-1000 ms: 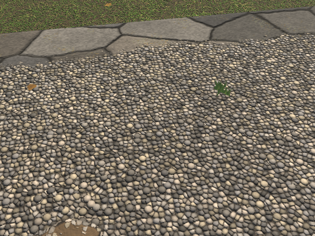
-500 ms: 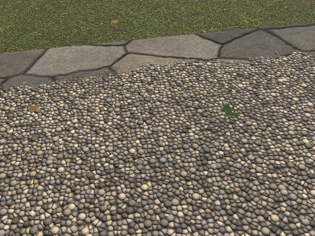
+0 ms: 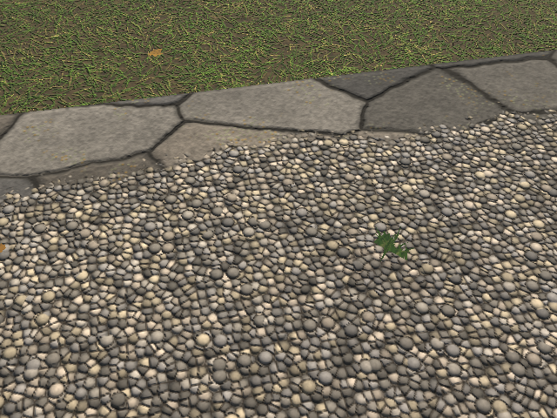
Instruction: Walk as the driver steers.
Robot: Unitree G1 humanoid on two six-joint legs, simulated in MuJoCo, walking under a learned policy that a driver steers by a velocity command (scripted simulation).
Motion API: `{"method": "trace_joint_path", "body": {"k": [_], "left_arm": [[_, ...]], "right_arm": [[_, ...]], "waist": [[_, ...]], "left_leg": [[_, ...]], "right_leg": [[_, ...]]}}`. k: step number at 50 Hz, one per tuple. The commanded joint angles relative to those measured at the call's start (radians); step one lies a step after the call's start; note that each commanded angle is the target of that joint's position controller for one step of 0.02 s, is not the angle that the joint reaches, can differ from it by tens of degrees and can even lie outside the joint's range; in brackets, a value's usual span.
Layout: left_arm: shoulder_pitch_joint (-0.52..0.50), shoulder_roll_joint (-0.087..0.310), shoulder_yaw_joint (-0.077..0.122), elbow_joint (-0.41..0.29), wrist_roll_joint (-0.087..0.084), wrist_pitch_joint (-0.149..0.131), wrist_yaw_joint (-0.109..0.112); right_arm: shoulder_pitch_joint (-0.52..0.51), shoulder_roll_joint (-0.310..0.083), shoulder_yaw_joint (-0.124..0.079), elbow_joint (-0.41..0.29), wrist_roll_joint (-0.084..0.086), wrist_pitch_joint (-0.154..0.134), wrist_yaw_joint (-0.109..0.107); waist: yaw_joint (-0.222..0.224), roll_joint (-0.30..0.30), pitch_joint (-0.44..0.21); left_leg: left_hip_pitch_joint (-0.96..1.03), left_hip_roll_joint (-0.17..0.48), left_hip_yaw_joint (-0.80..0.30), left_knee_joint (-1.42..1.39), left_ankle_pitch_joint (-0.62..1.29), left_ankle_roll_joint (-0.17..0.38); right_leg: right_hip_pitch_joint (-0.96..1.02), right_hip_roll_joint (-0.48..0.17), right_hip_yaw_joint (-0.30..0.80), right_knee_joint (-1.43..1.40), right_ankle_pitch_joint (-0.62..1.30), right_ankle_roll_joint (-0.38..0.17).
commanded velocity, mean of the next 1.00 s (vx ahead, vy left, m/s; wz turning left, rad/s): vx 0.06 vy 0.00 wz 0.00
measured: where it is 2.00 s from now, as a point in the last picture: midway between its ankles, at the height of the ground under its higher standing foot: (293, 366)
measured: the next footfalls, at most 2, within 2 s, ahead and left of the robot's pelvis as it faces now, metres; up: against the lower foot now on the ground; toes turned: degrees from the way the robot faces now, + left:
right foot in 0.20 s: +0.23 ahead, -0.14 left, +0.00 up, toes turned +0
left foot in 1.74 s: +0.59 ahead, +0.09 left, +0.00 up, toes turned +9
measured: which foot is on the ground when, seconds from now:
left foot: down 0.00-1.00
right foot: up 0.00-0.18, down 0.20-1.00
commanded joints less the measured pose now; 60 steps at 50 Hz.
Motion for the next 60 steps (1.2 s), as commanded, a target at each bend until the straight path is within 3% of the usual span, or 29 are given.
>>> {"method": "trace_joint_path", "body": {"k": [1, 3, 5, 7, 9, 10, 11, 12, 13, 14, 17, 19, 21, 23, 26, 32, 47, 48, 49, 51, 52, 53, 54, 55, 57, 58, 60], "left_arm": [[0.115, 0.011, 0.002, -0.012, 0.016, 0.014, 0.008], [0.034, 0.006, -0.003, -0.026, 0.012, 0.018, 0.004], [-0.012, 0.026, 0.000, -0.036, 0.008, 0.026, 0.001], [-0.042, 0.049, 0.005, -0.048, 0.011, 0.028, -0.002], [-0.008, 0.065, 0.015, -0.033, 0.021, 0.021, -0.004], [0.028, 0.102, 0.029, -0.017, 0.028, 0.018, 0.001], [0.054, 0.167, 0.042, -0.013, 0.032, 0.021, 0.007], [0.061, 0.135, 0.033, -0.003, 0.027, 0.034, 0.009], [0.075, 0.054, 0.015, 0.003, 0.024, 0.041, 0.002], [0.051, 0.036, 0.009, 0.003, 0.023, 0.043, -0.004], [-0.096, 0.073, 0.012, -0.032, 0.021, 0.052, -0.003], [-0.110, 0.063, 0.013, -0.030, 0.011, 0.057, 0.000], [-0.056, 0.061, 0.016, 0.001, 0.007, 0.048, 0.001], [-0.029, 0.057, 0.019, 0.018, 0.001, 0.041, 0.003], [-0.024, 0.048, 0.022, 0.034, 0.002, 0.048, 0.000], [-0.042, 0.038, 0.027, 0.058, 0.003, 0.073, 0.000], [-0.054, 0.031, 0.028, 0.120, 0.005, 0.097, 0.013], [-0.035, 0.021, 0.026, 0.136, 0.005, 0.098, 0.013], [-0.028, 0.030, 0.030, 0.143, 0.000, 0.099, 0.014], [-0.057, 0.039, 0.034, 0.135, -0.006, 0.086, 0.012], [-0.099, 0.023, 0.031, 0.117, -0.012, 0.068, 0.006], [-0.132, 0.005, 0.026, 0.102, -0.018, 0.048, -0.004], [-0.149, 0.006, 0.025, 0.092, -0.017, 0.031, -0.012], [-0.151, 0.012, 0.027, 0.088, -0.019, 0.018, -0.019], [-0.142, 0.013, 0.027, 0.084, -0.030, 0.001, -0.030], [-0.110, 0.009, 0.029, 0.096, -0.032, -0.004, -0.033], [0.078, 0.032, 0.053, 0.172, -0.027, 0.001, -0.034]], "right_arm": [[-0.081, -0.125, -0.014, -0.061, -0.001, -0.011, -0.022], [-0.036, -0.149, -0.018, -0.044, 0.008, 0.001, -0.032], [-0.010, -0.162, -0.020, -0.026, 0.015, 0.014, -0.036], [-0.012, -0.156, -0.019, -0.014, 0.021, 0.025, -0.039], [-0.034, -0.139, -0.015, -0.010, 0.038, 0.033, -0.043], [0.005, -0.116, -0.009, -0.001, 0.035, 0.032, -0.044], [0.097, -0.087, -0.001, 0.009, 0.010, 0.024, -0.044], [0.203, -0.008, 0.020, 0.046, 0.005, 0.024, -0.043], [0.162, -0.029, 0.019, 0.044, 0.015, 0.039, -0.052], [0.096, -0.063, 0.010, 0.028, 0.023, 0.058, -0.060], [0.061, -0.060, 0.009, 0.035, 0.006, 0.109, -0.073], [0.060, -0.088, 0.004, 0.053, 0.006, 0.113, -0.070], [0.061, -0.079, 0.004, 0.071, 0.012, 0.098, -0.070], [0.059, -0.082, 0.002, 0.080, 0.012, 0.082, -0.068], [0.055, -0.069, 0.003, 0.090, 0.017, 0.077, -0.067], [0.067, -0.057, 0.005, 0.107, 0.017, 0.092, -0.073], [0.108, -0.030, 0.004, 0.121, 0.015, 0.084, -0.080], [0.134, -0.022, 0.005, 0.134, 0.016, 0.085, -0.080], [0.142, -0.039, -0.002, 0.134, 0.023, 0.087, -0.082], [0.153, -0.078, -0.017, 0.116, 0.034, 0.081, -0.086], [0.184, -0.106, -0.027, 0.114, 0.040, 0.071, -0.086], [0.175, -0.148, -0.042, 0.109, 0.046, 0.058, -0.086], [0.155, -0.156, -0.049, 0.102, 0.044, 0.046, -0.085], [0.151, -0.136, -0.047, 0.096, 0.039, 0.035, -0.081], [0.142, -0.116, -0.047, 0.087, 0.046, 0.026, -0.068], [0.121, -0.119, -0.047, 0.080, 0.052, 0.029, -0.062], [0.097, -0.134, -0.049, 0.064, 0.048, 0.033, -0.054]], "waist": [[0.076, 0.094, -0.047], [0.037, 0.098, -0.069], [0.017, 0.104, -0.076], [0.015, 0.112, -0.070], [0.046, 0.095, -0.081], [0.046, 0.054, -0.099], [-0.005, -0.034, -0.161], [-0.037, -0.162, -0.218], [-0.002, -0.153, -0.222], [0.003, -0.126, -0.185], [-0.041, -0.090, -0.118], [-0.020, -0.032, -0.020], [-0.002, 0.018, -0.015], [0.008, 0.041, -0.067], [0.015, 0.051, -0.100], [0.014, 0.046, -0.045], [0.024, 0.044, 0.018], [0.023, 0.049, 0.001], [0.022, 0.066, 0.024], [0.002, 0.106, 0.099], [-0.019, 0.149, 0.131], [-0.022, 0.211, 0.171], [-0.019, 0.215, 0.199], [-0.015, 0.199, 0.201], [0.001, 0.171, 0.185], [0.026, 0.161, 0.167], [0.102, 0.148, 0.079]], "left_leg": [[-0.144, 0.227, -0.061, -0.090, 0.619, 0.150], [-0.094, 0.229, -0.060, -0.071, 0.560, 0.136], [-0.044, 0.256, -0.090, -0.053, 0.476, 0.134], [-0.003, 0.279, -0.125, -0.009, 0.418, 0.125], [0.017, 0.255, -0.141, 0.080, 0.313, 0.088], [0.013, 0.204, -0.134, 0.146, 0.231, 0.046], [-0.069, 0.134, -0.102, 0.234, 0.033, 0.006], [-0.184, 0.078, -0.055, 0.316, -0.257, -0.045], [-0.186, 0.080, -0.052, 0.361, -0.350, -0.068], [-0.186, 0.089, -0.058, 0.360, -0.350, -0.076], [-0.040, 0.115, -0.070, 0.211, -0.204, -0.075], [-0.075, 0.113, -0.059, 0.168, -0.219, -0.060], [-0.095, 0.116, -0.064, 0.153, -0.182, -0.057], [-0.088, 0.123, -0.071, 0.150, -0.110, -0.066], [-0.078, 0.122, -0.068, 0.162, -0.060, -0.071], [-0.083, 0.120, -0.065, 0.156, -0.085, -0.068], [-0.119, 0.121, -0.067, 0.104, -0.181, -0.062], [-0.112, 0.118, -0.065, 0.088, -0.288, -0.055], [-0.127, 0.121, -0.079, 0.077, -0.417, -0.033], [-0.139, 0.182, -0.177, 0.015, -0.644, 0.034], [-0.099, 0.259, -0.284, -0.052, -0.705, 0.077], [-0.062, 0.365, -0.413, -0.121, -0.705, 0.126], [-0.036, 0.430, -0.475, -0.134, -0.639, 0.155], [0.018, 0.442, -0.473, -0.122, -0.542, 0.159], [0.073, 0.406, -0.388, -0.079, -0.394, 0.123], [0.032, 0.362, -0.316, -0.050, -0.349, 0.095], [-0.118, 0.267, -0.203, 0.081, -0.143, 0.052]], "right_leg": [[0.181, -0.001, -0.035, -0.210, 0.157, 0.027], [0.210, 0.019, -0.045, -0.345, 0.239, 0.031], [0.230, 0.030, -0.033, -0.424, 0.254, 0.033], [0.243, 0.039, -0.023, -0.491, 0.209, 0.020], [0.327, 0.059, -0.038, -0.632, 0.246, -0.010], [0.417, 0.033, -0.013, -0.704, 0.421, -0.029], [0.580, -0.074, 0.077, -0.636, 0.725, -0.075], [0.693, -0.171, 0.171, -0.616, 0.757, -0.192], [0.639, -0.197, 0.238, -0.669, 0.565, -0.234], [0.572, -0.180, 0.260, -0.710, 0.391, -0.224], [0.353, -0.096, 0.182, -0.774, -0.015, -0.124], [0.307, 0.001, 0.068, -0.768, -0.145, -0.058], [0.375, 0.024, 0.043, -0.703, 0.049, -0.057], [0.463, 0.028, 0.022, -0.630, 0.296, -0.079], [0.515, 0.030, 0.009, -0.587, 0.416, -0.097], [0.482, 0.045, -0.006, -0.593, 0.326, -0.086], [0.483, 0.060, -0.010, -0.627, 0.170, -0.056], [0.488, 0.073, -0.023, -0.629, 0.041, -0.055], [0.458, 0.099, -0.046, -0.609, -0.140, -0.054], [0.322, 0.131, -0.076, -0.542, -0.347, -0.053], [0.237, 0.139, -0.098, -0.467, -0.299, -0.048], [0.157, 0.129, -0.124, -0.364, -0.175, -0.048], [0.091, 0.084, -0.093, -0.301, -0.145, -0.058], [0.034, 0.058, -0.077, -0.271, -0.178, -0.068], [0.054, 0.042, -0.088, -0.369, -0.211, -0.080], [0.173, 0.063, -0.126, -0.471, -0.164, -0.079], [0.527, 0.152, -0.187, -0.551, -0.033, -0.065]]}}
Keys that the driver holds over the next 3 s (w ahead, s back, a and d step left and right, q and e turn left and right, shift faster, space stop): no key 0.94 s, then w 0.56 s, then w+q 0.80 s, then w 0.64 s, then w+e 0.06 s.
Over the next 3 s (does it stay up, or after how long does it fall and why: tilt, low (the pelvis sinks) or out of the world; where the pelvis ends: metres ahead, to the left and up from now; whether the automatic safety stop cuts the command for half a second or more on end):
stays up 1.04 0.24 0.00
